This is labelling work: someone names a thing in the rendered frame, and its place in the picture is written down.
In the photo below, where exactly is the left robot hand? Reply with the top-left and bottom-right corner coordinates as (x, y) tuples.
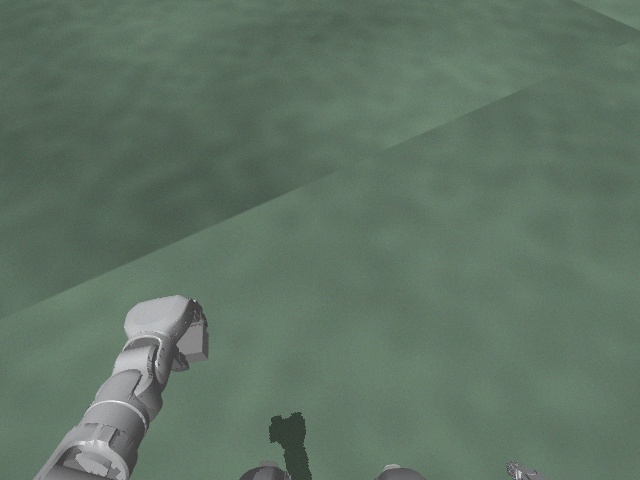
(124, 295), (208, 372)

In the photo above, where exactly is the right robot hand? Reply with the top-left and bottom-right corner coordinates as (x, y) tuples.
(507, 461), (548, 480)

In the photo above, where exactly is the small box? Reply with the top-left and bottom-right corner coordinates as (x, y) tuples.
(176, 325), (209, 363)

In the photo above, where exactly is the left robot arm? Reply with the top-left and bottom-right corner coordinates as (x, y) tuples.
(33, 332), (175, 480)

